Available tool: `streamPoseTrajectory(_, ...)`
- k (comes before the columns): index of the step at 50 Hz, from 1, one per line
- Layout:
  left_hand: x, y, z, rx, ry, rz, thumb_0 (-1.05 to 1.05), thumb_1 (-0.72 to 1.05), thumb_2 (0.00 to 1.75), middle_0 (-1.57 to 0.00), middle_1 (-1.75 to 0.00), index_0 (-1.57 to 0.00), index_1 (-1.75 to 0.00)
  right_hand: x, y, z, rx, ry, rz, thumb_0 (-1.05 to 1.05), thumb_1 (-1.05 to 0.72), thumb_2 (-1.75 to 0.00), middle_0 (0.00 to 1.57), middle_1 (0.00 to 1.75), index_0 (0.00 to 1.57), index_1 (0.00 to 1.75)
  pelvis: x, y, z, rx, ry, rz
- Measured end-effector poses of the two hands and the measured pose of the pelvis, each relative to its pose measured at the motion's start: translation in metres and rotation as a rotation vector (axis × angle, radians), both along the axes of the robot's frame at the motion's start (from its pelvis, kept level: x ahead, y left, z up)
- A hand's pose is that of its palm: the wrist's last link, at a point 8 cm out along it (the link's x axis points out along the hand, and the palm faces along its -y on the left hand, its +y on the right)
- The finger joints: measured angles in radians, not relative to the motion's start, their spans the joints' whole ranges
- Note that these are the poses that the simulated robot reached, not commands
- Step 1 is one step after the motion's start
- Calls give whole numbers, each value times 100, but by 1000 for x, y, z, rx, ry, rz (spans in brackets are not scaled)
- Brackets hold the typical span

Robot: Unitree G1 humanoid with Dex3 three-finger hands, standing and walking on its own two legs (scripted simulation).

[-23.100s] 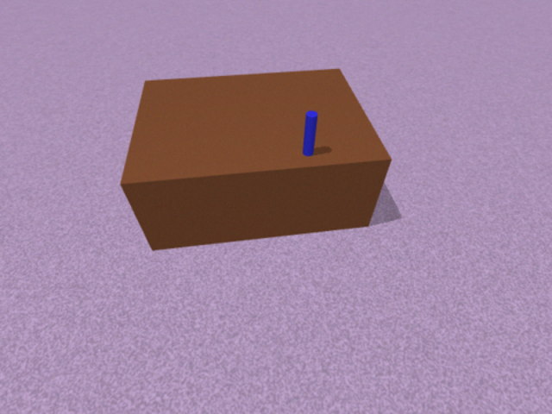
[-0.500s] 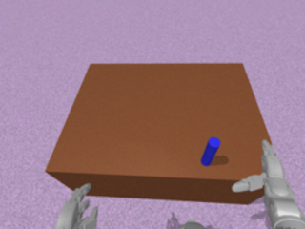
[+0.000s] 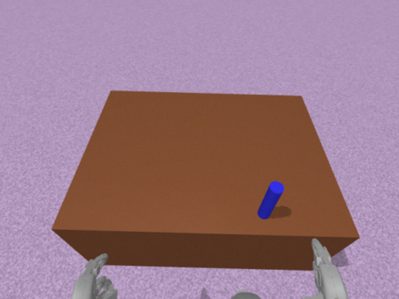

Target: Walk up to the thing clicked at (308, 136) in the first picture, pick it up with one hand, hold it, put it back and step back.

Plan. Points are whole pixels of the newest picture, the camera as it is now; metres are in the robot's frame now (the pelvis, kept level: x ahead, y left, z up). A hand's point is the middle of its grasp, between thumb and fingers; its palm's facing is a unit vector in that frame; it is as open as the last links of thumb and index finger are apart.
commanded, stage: home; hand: right
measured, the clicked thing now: (269, 201) +0.44 -0.22 -0.22
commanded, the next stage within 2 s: stand in 1.88 s
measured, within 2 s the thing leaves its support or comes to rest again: neither
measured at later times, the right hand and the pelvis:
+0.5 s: hand (297, 285) +0.17 -0.18 -0.06, palm faces +0.11 +0.96 -0.27, open 17.5 cm; pelvis +0.00 +0.00 +0.00, yaw +1 degrees
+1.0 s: hand (302, 282) +0.18 -0.20 -0.07, palm faces +0.05 +0.95 -0.31, open 17.5 cm; pelvis +0.00 -0.01 +0.00, yaw +1 degrees
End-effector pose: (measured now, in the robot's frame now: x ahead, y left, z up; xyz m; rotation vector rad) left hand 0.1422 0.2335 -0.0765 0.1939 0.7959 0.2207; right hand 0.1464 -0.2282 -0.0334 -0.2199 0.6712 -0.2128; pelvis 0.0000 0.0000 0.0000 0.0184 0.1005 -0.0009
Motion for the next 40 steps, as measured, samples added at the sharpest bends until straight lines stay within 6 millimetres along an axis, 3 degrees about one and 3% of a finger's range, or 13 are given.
streamPoseTrajectory(14, -5, 16, 7, 35, -71, 9, 1, 90, 90, -20, -31, -21, -31, -3, 11, 2, 11, 4, 9, -1, 55, -4, 6, 5, 6, 5, -7, 5, 0, -5, -10, 7)
streamPoseTrajectory(40, 8, -6, 10, 49, -94, 0, 2, 90, 90, -20, -31, -21, -31, 10, -8, 2, 1, 32, -2, -1, 55, -4, 6, 5, 6, 5, 5, -11, 1, 9, -5, 11)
